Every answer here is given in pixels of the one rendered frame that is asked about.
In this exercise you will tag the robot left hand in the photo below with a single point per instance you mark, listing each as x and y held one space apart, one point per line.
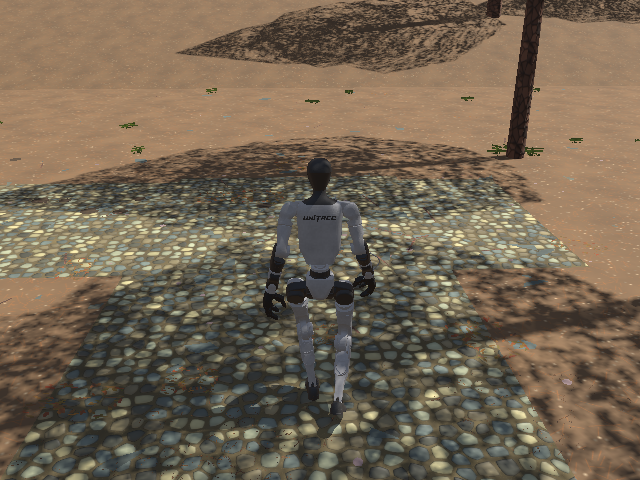
268 305

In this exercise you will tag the right robot shin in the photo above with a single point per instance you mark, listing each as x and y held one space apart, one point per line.
341 369

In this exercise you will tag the robot right hand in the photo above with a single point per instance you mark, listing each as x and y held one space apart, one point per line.
363 282

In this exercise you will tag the right robot upper arm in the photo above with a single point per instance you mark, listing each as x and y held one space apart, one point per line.
351 211

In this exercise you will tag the left robot forearm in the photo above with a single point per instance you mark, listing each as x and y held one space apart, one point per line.
275 271

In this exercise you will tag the left robot upper arm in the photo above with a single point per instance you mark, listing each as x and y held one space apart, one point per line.
288 211

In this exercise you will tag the right robot forearm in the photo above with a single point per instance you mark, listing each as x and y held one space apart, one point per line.
365 263

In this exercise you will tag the robot left foot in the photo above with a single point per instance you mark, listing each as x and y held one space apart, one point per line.
313 392

